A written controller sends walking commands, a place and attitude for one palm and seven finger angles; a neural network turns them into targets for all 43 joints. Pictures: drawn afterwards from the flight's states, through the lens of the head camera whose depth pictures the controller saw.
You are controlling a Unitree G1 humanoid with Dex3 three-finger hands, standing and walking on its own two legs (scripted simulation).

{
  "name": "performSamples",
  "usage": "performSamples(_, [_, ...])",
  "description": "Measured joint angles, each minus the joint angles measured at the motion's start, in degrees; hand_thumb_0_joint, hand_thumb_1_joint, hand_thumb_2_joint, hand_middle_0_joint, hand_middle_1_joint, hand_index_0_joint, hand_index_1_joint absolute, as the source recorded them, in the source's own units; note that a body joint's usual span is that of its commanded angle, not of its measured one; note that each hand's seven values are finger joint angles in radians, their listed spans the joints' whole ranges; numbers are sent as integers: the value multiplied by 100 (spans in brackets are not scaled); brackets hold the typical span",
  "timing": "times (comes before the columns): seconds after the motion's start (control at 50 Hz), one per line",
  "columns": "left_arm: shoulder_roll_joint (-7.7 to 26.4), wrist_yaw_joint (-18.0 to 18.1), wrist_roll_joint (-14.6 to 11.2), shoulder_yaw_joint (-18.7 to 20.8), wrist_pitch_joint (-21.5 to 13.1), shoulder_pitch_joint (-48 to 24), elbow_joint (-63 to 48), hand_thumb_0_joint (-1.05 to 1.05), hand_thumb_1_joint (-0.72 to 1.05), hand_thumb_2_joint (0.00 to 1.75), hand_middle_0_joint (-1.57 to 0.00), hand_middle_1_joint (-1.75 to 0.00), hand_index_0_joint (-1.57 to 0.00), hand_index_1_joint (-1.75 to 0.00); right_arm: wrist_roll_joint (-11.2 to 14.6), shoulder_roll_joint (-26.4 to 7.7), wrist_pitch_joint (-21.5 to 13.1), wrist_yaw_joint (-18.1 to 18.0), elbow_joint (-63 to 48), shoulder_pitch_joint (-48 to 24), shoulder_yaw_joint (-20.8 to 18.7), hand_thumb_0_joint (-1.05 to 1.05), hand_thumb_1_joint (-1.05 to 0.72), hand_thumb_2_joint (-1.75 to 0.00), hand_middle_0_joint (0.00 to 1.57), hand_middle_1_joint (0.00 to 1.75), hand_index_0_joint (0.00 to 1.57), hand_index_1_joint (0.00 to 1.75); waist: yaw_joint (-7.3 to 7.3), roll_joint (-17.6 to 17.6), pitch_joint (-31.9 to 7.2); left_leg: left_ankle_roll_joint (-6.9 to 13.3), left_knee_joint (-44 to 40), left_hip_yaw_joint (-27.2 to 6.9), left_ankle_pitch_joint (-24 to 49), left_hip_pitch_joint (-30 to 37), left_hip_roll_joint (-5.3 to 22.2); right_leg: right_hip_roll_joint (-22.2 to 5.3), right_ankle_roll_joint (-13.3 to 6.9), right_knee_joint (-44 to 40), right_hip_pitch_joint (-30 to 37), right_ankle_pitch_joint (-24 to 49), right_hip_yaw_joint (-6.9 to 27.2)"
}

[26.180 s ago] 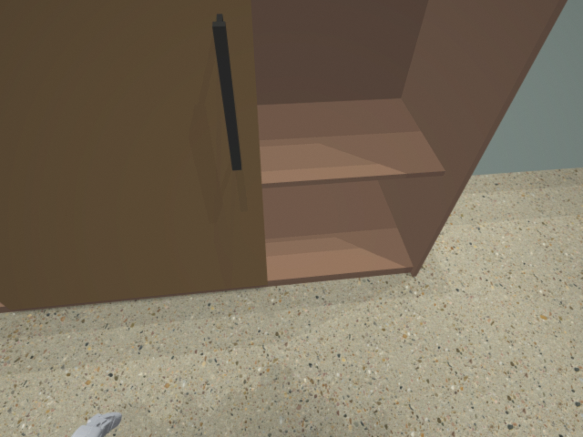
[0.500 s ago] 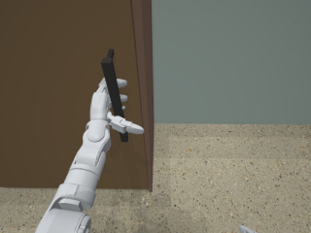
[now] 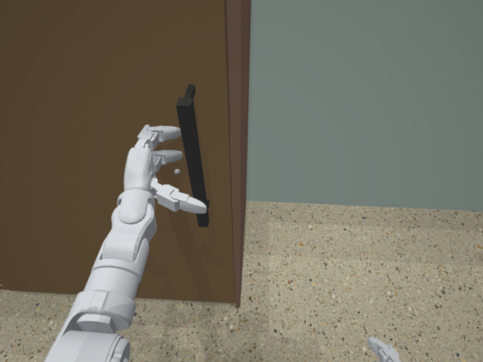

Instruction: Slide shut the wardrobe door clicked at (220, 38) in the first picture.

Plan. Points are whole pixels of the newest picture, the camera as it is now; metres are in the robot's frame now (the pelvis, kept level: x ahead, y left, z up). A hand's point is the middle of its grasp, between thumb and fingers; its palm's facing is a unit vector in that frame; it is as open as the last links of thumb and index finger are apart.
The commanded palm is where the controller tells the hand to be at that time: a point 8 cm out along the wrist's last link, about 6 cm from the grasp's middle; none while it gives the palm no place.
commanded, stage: slip the hand off the handle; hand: left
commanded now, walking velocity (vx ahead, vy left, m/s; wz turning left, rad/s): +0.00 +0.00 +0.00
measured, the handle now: (198, 166) +0.44 +0.10 +0.08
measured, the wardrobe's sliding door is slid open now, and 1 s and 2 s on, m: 0.00 0.00 0.00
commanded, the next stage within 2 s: draw the hand back to the body in 0.88 s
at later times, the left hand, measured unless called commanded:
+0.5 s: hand (160, 198) +0.34 +0.15 +0.11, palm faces +0.08 -0.99 -0.10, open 14.7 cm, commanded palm +0.31 +0.20 +0.12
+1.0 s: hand (147, 238) +0.27 +0.15 +0.11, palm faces +0.11 -0.99 -0.11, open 14.7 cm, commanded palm +0.24 +0.20 +0.12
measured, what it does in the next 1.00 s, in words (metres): stands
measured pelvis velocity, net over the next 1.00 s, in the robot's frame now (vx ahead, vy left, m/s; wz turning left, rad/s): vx -0.01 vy -0.01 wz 0.04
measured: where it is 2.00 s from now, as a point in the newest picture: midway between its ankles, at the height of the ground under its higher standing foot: outside the picture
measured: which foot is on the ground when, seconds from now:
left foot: down 0.00-1.00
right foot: down 0.00-1.00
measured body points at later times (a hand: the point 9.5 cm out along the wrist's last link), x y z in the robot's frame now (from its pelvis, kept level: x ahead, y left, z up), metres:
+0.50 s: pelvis +0.00 +0.00 +0.00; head -0.01 -0.01 +0.45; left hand +0.33 +0.20 +0.11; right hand +0.12 -0.25 -0.11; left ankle -0.01 +0.12 -0.73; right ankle +0.01 -0.12 -0.73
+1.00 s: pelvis -0.01 -0.01 +0.00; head -0.03 -0.03 +0.45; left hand +0.25 +0.20 +0.12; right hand +0.19 -0.22 -0.07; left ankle -0.01 +0.12 -0.73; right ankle +0.01 -0.12 -0.73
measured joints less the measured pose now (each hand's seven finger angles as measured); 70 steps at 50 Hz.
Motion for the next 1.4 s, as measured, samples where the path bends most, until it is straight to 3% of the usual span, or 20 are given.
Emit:
performSamples(0.22, [322, -474, -194, 210, -151, -293, 446, -1, -55, 20, -26, -115, -26, -115, 73, -73, -28, -100, 96, 6, 33, 1, -91, -90, 20, 30, 20, 30, -22, 10, 106, -3, 36, -83, 52, -113, -5, -5, -11, -21, -56, 54, -80])
performSamples(0.36, [289, -664, -267, 277, -351, 425, -114, -1, -55, 20, -25, -115, -25, -115, 99, -84, -102, -8, -3, 262, -30, 1, -91, -90, 20, 30, 20, 30, 17, 61, -42, -4, 2, -19, 16, -22, 9, 10, -6, -34, -2, 32, -15])
performSamples(0.64, [113, -591, -287, -124, -114, 1635, -1674, -1, -55, 20, -26, -115, -25, -115, 92, -27, -309, -81, -144, -155, 93, 2, -91, -90, 20, 30, 20, 30, 190, 98, 89, -18, -32, -74, 36, 262, -6, -3, -17, -51, 299, 21, -69])
performSamples(0.8, [97, -701, -357, -212, 336, 2188, -2233, -1, -55, 20, -26, -115, -25, -115, 110, 14, -303, -121, -328, -371, 199, 1, -91, -90, 20, 30, 20, 30, 291, 126, 86, -46, -113, -135, 71, 438, -7, -2, -42, -103, 486, 15, -129])
performSamples(0.94, [92, -754, -368, -280, 274, 2821, -2889, -1, -55, 20, -26, -115, -25, -115, 54, 26, -379, -125, -374, -432, 257, 1, -91, -90, 20, 30, 20, 30, 349, 135, 134, -73, -94, -199, 54, 527, 5, 9, -67, -86, 598, -25, -192])
performSamples(1.02, [177, -766, -376, -244, 276, 2813, -2919, -1, -55, 20, -26, -115, -26, -115, 50, 18, -403, -159, -327, -453, 287, 1, -91, -90, 20, 30, 20, 30, 361, 135, 213, -92, -58, -259, 57, 513, 14, 18, -85, -79, 621, -29, -251])
performSamples(1.08, [196, -1115, -823, -107, 427, 2641, -2826, -1, -55, 20, -26, -115, -25, -115, 90, -7, -444, -240, -229, -476, 341, 1, -91, -90, 20, 30, 20, 30, 353, 141, 303, -98, -81, -298, 81, 550, 15, 22, -98, -124, 682, -6, -288])
performSamples(1.12, [256, -1346, -984, 0, 517, 2591, -2849, -1, -55, 20, -26, -115, -25, -115, 95, -14, -480, -287, -189, -466, 362, 2, -91, -90, 20, 30, 20, 30, 348, 145, 302, -101, -124, -286, 99, 585, 22, 30, -103, -161, 707, 15, -277])
performSamples(1.3, [362, -1668, -1236, 469, 664, 3269, -3360, -1, -55, 20, -26, -115, -25, -115, 154, -99, -596, -225, -308, -216, 305, 2, -91, -90, 20, 30, 20, 30, 331, 258, 49, -92, -217, -206, 69, 726, 16, 25, -81, -194, 793, -21, -200])
performSamples(1.4, [427, -1707, -1229, 533, 822, 3494, -3529, -1, -55, 20, -25, -115, -25, -115, 164, -143, -666, -265, -321, -260, 308, 2, -91, -90, 20, 30, 20, 30, 388, 222, 165, -91, -125, -255, 40, 728, 19, 27, -83, -156, 838, -39, -245])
